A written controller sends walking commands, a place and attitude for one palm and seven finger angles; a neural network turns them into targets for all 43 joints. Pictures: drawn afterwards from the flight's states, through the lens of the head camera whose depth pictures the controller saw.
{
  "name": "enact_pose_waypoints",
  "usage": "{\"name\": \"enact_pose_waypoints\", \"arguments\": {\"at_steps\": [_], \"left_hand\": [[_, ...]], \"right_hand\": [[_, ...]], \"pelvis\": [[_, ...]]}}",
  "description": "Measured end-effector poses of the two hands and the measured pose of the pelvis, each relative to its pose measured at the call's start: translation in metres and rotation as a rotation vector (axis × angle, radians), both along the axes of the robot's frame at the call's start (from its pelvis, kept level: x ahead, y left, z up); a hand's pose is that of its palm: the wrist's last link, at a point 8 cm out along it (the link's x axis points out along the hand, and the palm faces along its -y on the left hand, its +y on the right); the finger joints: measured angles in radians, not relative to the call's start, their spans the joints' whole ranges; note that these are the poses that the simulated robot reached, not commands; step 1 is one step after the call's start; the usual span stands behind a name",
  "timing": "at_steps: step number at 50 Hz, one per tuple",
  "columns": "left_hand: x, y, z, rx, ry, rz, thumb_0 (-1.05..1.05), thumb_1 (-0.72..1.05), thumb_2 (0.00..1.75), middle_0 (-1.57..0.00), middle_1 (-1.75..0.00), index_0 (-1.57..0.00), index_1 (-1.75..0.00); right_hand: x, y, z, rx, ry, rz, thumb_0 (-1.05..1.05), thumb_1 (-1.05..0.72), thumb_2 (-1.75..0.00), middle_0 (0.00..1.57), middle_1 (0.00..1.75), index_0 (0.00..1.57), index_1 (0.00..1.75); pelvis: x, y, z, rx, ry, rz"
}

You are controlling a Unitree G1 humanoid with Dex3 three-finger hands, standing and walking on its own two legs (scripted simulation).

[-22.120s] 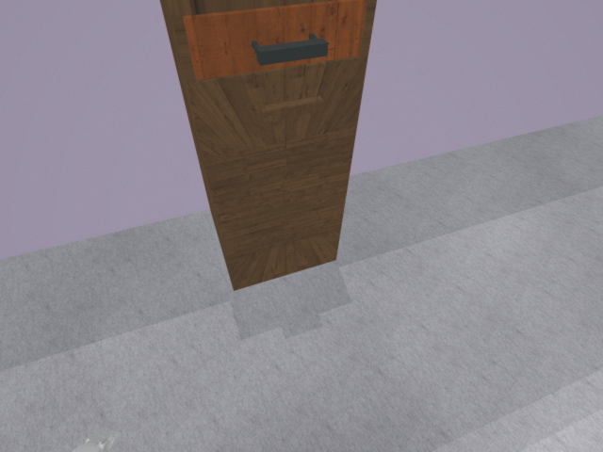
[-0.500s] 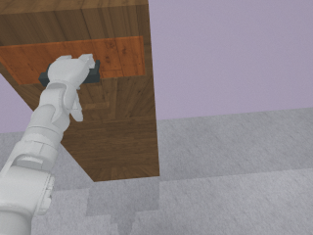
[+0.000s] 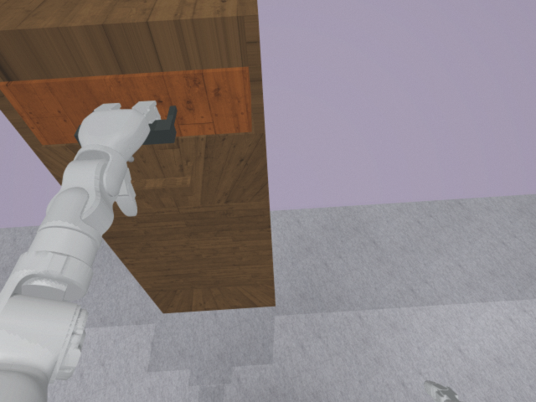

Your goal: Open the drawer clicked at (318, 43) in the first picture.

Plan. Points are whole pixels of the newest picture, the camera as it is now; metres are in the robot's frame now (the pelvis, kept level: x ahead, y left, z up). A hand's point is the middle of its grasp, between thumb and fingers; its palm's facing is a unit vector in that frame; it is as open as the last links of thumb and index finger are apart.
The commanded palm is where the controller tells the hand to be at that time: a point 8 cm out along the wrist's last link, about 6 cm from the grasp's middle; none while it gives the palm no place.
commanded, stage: close the thumb around the handle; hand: left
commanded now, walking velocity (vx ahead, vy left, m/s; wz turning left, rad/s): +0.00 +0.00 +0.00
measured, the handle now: (130, 124) +0.51 +0.24 +0.15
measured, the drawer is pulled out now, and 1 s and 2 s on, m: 0.00 0.00 0.04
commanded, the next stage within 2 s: pull the drawer open in 0.72 s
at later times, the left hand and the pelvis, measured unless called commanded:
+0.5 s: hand (126, 155) +0.46 +0.24 +0.13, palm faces -0.01 -0.01 -1.00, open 7.9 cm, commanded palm +0.43 +0.24 +0.19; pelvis +0.00 +0.01 +0.00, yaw +0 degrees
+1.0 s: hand (126, 156) +0.46 +0.24 +0.13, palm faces +0.01 -0.01 -1.00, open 6.0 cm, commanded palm +0.41 +0.23 +0.19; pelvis +0.00 +0.02 +0.00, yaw -1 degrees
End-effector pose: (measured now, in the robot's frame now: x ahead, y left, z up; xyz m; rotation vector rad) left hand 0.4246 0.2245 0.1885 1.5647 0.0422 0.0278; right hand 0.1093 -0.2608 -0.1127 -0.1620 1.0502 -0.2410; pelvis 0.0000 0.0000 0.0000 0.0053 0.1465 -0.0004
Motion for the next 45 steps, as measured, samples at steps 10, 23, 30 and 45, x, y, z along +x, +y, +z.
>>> {"name": "enact_pose_waypoints", "arguments": {"at_steps": [10,23,30,45], "left_hand": [[0.002,0.004,-0.003,0.005,-0.022,0.0,0.0,-0.36,0.35,-0.32,-1.22,-0.3,-1.2],[0.013,0.012,-0.003,-0.006,0.004,0.004,0.0,0.26,0.62,-0.37,-1.28,-0.37,-1.28],[0.012,0.014,-0.004,-0.006,-0.018,-0.009,0.0,0.62,0.78,-0.39,-1.32,-0.39,-1.33],[0.011,0.012,-0.005,-0.003,-0.024,0.019,0.01,0.68,0.79,-0.35,-1.35,-0.37,-1.35]], "right_hand": [[-0.012,0.009,-0.007,0.015,0.042,0.001,0.01,-0.9,-0.9,0.2,0.3,0.2,0.3],[-0.037,0.012,-0.009,0.001,0.106,-0.036,0.01,-0.9,-0.9,0.2,0.3,0.2,0.3],[-0.038,0.014,-0.007,0.001,0.101,-0.04,0.01,-0.9,-0.9,0.2,0.3,0.2,0.3],[-0.022,0.021,-0.005,0.021,0.062,-0.015,0.01,-0.9,-0.9,0.2,0.3,0.2,0.3]], "pelvis": [[-0.002,0.005,-0.001,-0.001,0.009,0.0],[0.001,0.012,-0.001,-0.006,0.02,-0.005],[0.001,0.016,-0.001,-0.008,0.022,-0.009],[0.001,0.018,-0.001,-0.009,0.022,-0.007]]}}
